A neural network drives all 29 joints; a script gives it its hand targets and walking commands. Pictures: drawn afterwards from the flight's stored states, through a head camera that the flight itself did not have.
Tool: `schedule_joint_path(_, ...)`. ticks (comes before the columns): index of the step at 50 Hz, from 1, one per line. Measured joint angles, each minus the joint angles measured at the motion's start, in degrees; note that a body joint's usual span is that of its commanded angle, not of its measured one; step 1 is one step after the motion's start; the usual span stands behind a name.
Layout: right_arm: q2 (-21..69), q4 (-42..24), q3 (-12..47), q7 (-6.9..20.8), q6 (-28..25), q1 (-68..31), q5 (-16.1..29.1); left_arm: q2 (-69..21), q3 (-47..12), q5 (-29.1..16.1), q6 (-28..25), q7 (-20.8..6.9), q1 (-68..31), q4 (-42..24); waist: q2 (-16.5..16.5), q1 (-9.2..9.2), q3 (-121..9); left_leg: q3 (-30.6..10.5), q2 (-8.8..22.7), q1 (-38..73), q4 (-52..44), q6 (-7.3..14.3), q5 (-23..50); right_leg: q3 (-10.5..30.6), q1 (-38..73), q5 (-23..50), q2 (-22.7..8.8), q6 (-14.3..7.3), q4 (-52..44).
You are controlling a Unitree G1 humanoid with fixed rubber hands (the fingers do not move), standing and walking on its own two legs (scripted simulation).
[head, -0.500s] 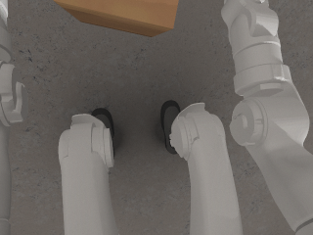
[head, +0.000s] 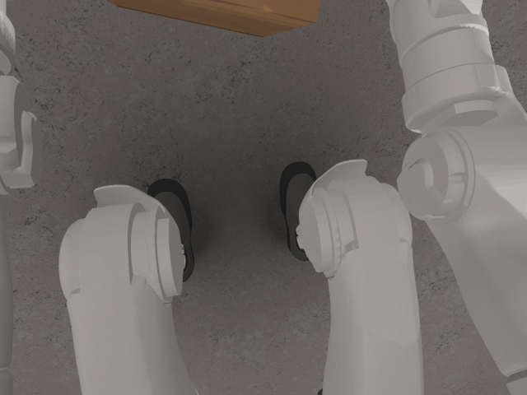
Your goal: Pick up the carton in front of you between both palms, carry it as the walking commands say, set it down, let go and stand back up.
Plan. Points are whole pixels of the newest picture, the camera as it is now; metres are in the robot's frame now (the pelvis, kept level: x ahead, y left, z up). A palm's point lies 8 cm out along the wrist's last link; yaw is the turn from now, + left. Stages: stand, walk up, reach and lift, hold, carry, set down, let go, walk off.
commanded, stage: reach and lift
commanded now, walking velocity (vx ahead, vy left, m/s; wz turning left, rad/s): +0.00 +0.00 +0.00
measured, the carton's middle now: out of the picture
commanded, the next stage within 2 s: none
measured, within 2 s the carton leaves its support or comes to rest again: leaves its support in 0.58 s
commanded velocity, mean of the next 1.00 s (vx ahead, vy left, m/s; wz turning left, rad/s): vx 0.00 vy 0.00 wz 0.00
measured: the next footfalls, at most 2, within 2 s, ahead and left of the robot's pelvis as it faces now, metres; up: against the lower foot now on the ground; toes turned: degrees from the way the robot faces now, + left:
none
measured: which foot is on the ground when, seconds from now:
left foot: down 0.00-1.00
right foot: down 0.00-1.00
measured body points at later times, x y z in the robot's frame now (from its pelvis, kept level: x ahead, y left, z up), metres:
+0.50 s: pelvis +0.00 +0.00 -0.01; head +0.38 +0.04 +0.21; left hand +0.61 +0.18 -0.18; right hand +0.58 -0.13 -0.18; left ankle +0.09 +0.12 -0.34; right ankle +0.11 -0.13 -0.34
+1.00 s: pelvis -0.02 -0.01 +0.08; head +0.29 +0.04 +0.40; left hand +0.54 +0.18 +0.00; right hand +0.52 -0.12 -0.01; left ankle +0.09 +0.12 -0.34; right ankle +0.11 -0.14 -0.34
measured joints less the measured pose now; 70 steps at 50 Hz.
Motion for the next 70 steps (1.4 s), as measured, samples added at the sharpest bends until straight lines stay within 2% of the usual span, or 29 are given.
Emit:
schedule_joint_path(6, 1.9, -1.7, -0.7, -0.5, -0.2, 1.4, -1.2, -1.0, 2.9, 1.9, -0.3, 0.2, 2.1, -1.4, -0.1, 0.32, 0.4, -0.3, 0.1, 0.1, -0.3, -0.5, 0.4, -0.3, -0.1, 0.6, 0.1, -0.5, -0.2)
schedule_joint_path(11, 2.7, -2.2, 0.7, -0.5, 0.5, 0.3, -0.3, -1.3, 1.0, 0.6, 0.4, -0.4, 1.7, -1.7, -0.3, 0.64, 0.8, -0.5, 0.0, 0.3, -0.7, -0.8, 1.1, -0.4, -0.1, 1.3, 0.1, -0.7, -0.4)
schedule_joint_path(12, 3.4, -2.0, 0.4, -0.1, 0.7, -0.3, -0.9, -1.7, 1.1, 0.7, 0.6, -0.4, 1.5, -1.5, -0.2, 0.68, 0.8, -0.5, 0.0, 0.4, -0.7, -0.8, 1.2, -0.4, 0.0, 1.4, 0.1, -0.8, -0.4)
schedule_joint_path(15, 4.8, -1.8, -3.6, -1.5, 1.8, -1.2, -4.8, -2.5, 1.6, 2.7, 1.7, 0.4, 0.6, 0.0, 0.1, 0.59, 0.8, -0.4, -0.3, 0.5, -0.7, -0.8, 1.3, -0.4, 0.4, 1.1, -0.2, -0.8, -0.3)
schedule_joint_path(20, 5.0, -4.2, -9.0, 1.4, 5.8, -0.9, -9.7, -4.2, 4.8, 6.7, 4.3, -1.2, 1.0, -1.3, 0.4, 1.01, 0.4, 0.0, -0.4, 0.3, 0.4, -0.1, 0.7, 0.0, 0.3, 0.3, -0.2, -0.4, 0.8)
schedule_joint_path(24, 4.2, -6.0, -9.8, 2.7, 7.3, 0.5, -9.9, -5.5, 7.0, 7.5, 5.9, -2.0, 3.6, -5.0, 0.5, 1.71, -1.1, 0.7, 0.1, -0.6, 1.5, 0.6, 0.0, 0.7, -0.8, -0.1, 0.3, 0.1, 1.7)
schedule_joint_path(30, 3.8, -9.3, -6.8, 0.9, 8.5, 3.9, -5.7, -7.5, 6.7, 6.0, 7.3, 1.1, 9.1, -11.0, 0.4, 1.65, -4.0, 1.3, 0.0, -1.6, 1.4, 1.1, -0.1, 1.6, -1.7, -0.2, 0.7, 0.5, 1.8)
schedule_joint_path(35, 6.2, -16.8, -5.5, -2.6, 10.3, 11.0, -3.2, -10.5, 7.8, 6.3, 10.5, 5.3, 14.8, -17.7, -0.2, 1.35, -9.4, 0.9, -0.9, -1.5, -1.0, 0.2, 0.8, 2.2, -1.8, 0.6, 1.6, 0.6, 0.0)
schedule_joint_path(39, 8.9, -21.6, -8.0, -1.3, 12.1, 17.2, -5.9, -14.1, 12.9, 10.0, 13.0, 4.4, 19.2, -20.8, -0.1, 2.03, -16.6, 0.5, -1.6, -0.8, -5.0, -0.9, 2.2, 2.7, -1.0, 0.7, 1.8, 1.1, -3.5)
schedule_joint_path(46, 14.9, -22.2, -17.6, 2.5, 14.8, 20.2, -18.8, -19.2, 25.3, 21.4, 14.3, 0.9, 23.1, -18.8, 1.6, 1.98, -27.2, -0.4, -2.7, 1.9, -14.4, -1.9, 6.1, 1.9, 1.7, 4.0, 0.2, -0.6, -12.1)
schedule_joint_path(50, 16.4, -23.7, -20.1, 4.1, 15.8, 21.4, -23.0, -21.2, 28.9, 25.3, 14.7, -0.2, 24.6, -19.6, 2.3, 1.9, -29.6, -0.8, -2.8, 3.8, -19.3, -2.0, 8.1, 1.6, 3.6, 6.0, -0.1, -0.9, -17.0)
schedule_joint_path(54, 16.7, -26.1, -20.0, 4.9, 16.6, 22.9, -23.4, -23.0, 30.1, 26.6, 15.0, -0.2, 26.4, -22.2, 2.4, 2.02, -30.6, -0.7, -2.6, 5.5, -23.0, -1.9, 9.5, 1.8, 5.1, 7.6, 0.0, -1.0, -20.7)
schedule_joint_path(62, 17.0, -31.1, -16.8, 5.0, 18.7, 26.8, -21.3, -25.4, 29.4, 25.1, 17.5, -0.2, 32.1, -30.6, 1.6, 2.41, -33.1, 0.1, -1.9, 9.4, -28.4, -1.9, 10.1, 2.7, 8.4, 8.4, 0.2, -1.1, -25.6)
schedule_joint_path(70, 18.3, -31.8, -14.4, 5.8, 19.2, 34.3, -21.6, -28.8, 29.6, 24.9, 19.0, 0.2, 41.8, -35.5, 1.7, 2.41, -38.3, 0.0, -1.9, 17.6, -34.6, -1.8, 9.2, 2.6, 16.6, 7.5, -0.4, -1.7, -31.7)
